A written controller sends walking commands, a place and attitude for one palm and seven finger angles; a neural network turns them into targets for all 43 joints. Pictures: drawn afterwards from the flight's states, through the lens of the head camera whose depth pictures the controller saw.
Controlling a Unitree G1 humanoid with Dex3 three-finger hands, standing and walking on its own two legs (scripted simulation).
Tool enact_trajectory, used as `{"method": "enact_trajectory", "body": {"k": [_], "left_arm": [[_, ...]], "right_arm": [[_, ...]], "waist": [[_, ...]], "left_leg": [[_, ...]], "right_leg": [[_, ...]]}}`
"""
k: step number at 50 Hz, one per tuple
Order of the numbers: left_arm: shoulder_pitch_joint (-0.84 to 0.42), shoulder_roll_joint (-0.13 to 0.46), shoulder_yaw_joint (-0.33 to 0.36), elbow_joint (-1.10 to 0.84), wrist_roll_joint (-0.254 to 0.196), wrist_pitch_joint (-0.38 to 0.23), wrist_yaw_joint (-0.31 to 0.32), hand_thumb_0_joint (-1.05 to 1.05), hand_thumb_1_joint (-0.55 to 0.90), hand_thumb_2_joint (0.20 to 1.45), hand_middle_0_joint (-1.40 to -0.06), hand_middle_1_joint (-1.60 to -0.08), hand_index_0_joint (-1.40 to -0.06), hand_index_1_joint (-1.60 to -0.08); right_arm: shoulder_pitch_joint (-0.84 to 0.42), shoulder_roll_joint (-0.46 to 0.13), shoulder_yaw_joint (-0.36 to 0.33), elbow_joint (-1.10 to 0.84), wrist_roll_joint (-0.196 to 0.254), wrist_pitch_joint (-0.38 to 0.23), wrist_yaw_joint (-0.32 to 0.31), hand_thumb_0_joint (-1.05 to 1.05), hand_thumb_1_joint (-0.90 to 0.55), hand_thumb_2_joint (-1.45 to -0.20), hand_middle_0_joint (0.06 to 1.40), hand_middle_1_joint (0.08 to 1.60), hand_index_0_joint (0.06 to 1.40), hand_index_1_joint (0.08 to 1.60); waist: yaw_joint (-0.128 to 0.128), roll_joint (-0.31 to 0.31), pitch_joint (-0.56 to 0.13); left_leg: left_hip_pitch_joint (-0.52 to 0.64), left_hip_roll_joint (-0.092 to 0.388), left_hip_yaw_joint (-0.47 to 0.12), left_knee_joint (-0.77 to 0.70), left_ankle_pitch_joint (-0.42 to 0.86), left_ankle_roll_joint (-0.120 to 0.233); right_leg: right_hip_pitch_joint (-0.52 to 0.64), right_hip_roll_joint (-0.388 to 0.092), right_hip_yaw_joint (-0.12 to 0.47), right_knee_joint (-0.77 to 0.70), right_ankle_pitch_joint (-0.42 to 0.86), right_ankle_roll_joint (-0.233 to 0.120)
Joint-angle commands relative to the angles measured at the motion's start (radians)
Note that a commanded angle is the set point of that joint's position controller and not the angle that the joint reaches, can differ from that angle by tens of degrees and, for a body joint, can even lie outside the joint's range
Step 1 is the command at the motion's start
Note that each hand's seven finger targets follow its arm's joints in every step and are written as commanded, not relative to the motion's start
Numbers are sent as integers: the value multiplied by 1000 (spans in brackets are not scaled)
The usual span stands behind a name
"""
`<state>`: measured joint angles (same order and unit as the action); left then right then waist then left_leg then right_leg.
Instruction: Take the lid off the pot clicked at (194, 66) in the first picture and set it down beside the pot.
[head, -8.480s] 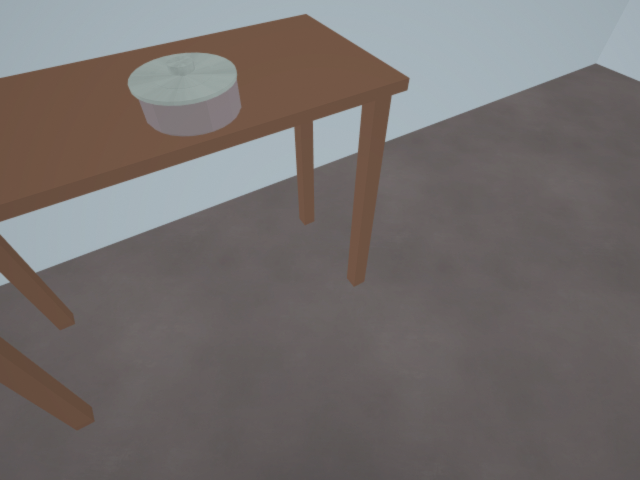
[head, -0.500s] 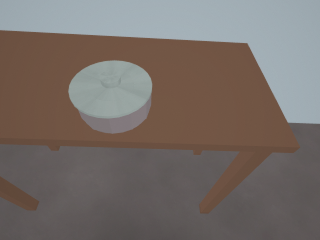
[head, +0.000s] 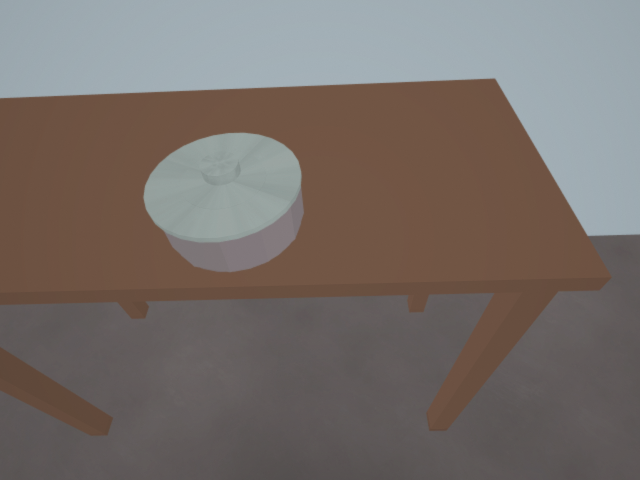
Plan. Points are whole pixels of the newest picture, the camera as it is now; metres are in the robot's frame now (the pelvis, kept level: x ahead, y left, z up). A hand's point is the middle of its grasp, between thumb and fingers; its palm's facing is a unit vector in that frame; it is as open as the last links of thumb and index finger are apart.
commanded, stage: come to a stop and stand still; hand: left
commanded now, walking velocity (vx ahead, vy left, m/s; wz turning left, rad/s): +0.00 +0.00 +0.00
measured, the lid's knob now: (220, 168) +0.45 +0.16 +0.16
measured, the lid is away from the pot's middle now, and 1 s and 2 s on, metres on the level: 0.00 0.00 0.00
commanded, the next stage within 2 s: look again from close up in 0.72 s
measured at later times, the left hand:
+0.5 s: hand out of the picture +0.06 +0.16 -0.17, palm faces +0.00 -0.97 -0.23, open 7.3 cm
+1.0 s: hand out of the picture +0.06 +0.16 -0.17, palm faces +0.02 -0.98 -0.21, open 7.3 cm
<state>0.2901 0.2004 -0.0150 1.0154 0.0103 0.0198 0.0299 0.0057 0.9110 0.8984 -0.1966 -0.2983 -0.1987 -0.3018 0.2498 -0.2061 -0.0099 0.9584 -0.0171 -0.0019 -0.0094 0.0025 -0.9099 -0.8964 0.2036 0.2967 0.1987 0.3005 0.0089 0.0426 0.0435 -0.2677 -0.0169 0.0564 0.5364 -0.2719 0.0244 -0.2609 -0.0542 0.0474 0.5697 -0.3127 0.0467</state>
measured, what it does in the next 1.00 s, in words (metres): stands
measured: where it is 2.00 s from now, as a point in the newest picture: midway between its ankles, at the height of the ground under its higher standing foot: outside the picture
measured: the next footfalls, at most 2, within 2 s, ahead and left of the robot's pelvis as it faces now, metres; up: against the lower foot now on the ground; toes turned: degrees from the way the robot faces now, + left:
none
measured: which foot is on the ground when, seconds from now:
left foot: down 0.00-1.00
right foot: down 0.00-1.00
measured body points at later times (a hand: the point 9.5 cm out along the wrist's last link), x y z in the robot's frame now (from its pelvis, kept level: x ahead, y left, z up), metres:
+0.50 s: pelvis +0.02 -0.02 +0.00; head +0.06 -0.03 +0.45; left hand +0.06 +0.21 -0.15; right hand +0.05 -0.25 -0.16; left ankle +0.01 +0.10 -0.73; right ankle -0.01 -0.15 -0.73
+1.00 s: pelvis +0.04 -0.02 +0.01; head +0.08 -0.02 +0.45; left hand +0.06 +0.21 -0.15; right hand +0.07 -0.25 -0.15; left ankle +0.01 +0.10 -0.73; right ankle -0.01 -0.15 -0.73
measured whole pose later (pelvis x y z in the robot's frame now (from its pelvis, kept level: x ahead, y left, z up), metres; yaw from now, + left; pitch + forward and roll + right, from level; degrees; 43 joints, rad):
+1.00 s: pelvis +0.04 -0.02 +0.01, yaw +0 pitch +0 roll +0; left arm 0.23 0.18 0.00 1.06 0.00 0.00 0.04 0.00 0.91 0.90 -0.20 -0.30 -0.20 -0.30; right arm 0.22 -0.16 -0.01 1.07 -0.01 -0.02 -0.03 0.00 -0.92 -0.90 0.20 0.30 0.20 0.30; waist 0.00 -0.01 0.08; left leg -0.18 0.02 0.03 0.47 -0.30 -0.01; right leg -0.15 -0.01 0.02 0.47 -0.32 0.01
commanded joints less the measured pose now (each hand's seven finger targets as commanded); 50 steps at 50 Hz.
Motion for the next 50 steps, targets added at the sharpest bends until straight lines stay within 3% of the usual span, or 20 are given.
{"method": "enact_trajectory", "body": {"k": [1,10,20,26,33,35,36,38,50], "left_arm": [[11,131,32,-47,1,-32,8,0,900,900,-200,-300,-200,-300],[3,112,35,-14,0,-33,11,0,900,900,-200,-300,-200,-300],[-11,101,37,-8,0,-33,11,0,900,900,-200,-300,-200,-300],[-7,104,40,-10,-3,-36,12,0,900,900,-200,-300,-200,-300],[-11,100,41,-7,-2,-35,13,0,900,900,-200,-300,-200,-300],[-4,96,41,-4,-2,-36,13,0,900,900,-200,-300,-200,-300],[0,98,43,-5,-4,-37,13,0,900,900,-200,-300,-200,-300],[0,92,42,-3,-2,-36,14,0,900,900,-200,-300,-200,-300],[12,86,40,6,-2,-37,14,0,900,900,-200,-300,-200,-300]], "right_arm": [[18,-88,-19,-36,6,-24,-7,0,-900,-900,200,300,200,300],[27,-63,-14,21,7,-28,-15,0,-900,-900,200,300,200,300],[33,-53,-14,49,7,-25,-18,0,-900,-900,200,300,200,300],[37,-52,-14,61,7,-27,-21,0,-900,-900,200,300,200,300],[35,-51,-14,71,8,-25,-22,0,-900,-900,200,300,200,300],[39,-52,-14,76,9,-28,-24,0,-900,-900,200,300,200,300],[39,-50,-15,74,9,-28,-24,0,-900,-900,200,300,200,300],[32,-50,-15,77,10,-26,-25,0,-900,-900,200,300,200,300],[39,-46,-11,88,11,-27,-26,0,-900,-900,200,300,200,300]], "waist": [[-4,-84,-38],[-8,-29,-22],[-7,-50,-15],[-3,-66,-44],[-6,-42,-25],[-6,-38,-48],[-4,-60,-56],[-5,-49,-31],[-6,-44,-27]], "left_leg": [[56,97,-101,-97,107,11],[70,103,-90,-97,180,-1],[83,109,-83,-98,196,-7],[107,115,-81,-94,254,-7],[112,117,-78,-95,281,-9],[135,120,-79,-94,317,-8],[142,122,-80,-91,316,-6],[132,120,-77,-93,309,-8],[143,122,-82,-105,332,-6]], "right_leg": [[-21,-43,51,-112,121,-76],[6,-44,54,-118,187,-83],[28,-46,46,-136,221,-83],[68,-47,36,-133,286,-84],[69,-48,33,-137,306,-83],[79,-49,33,-134,330,-84],[89,-45,30,-137,334,-83],[77,-50,33,-142,334,-82],[93,-50,27,-154,339,-78]]}}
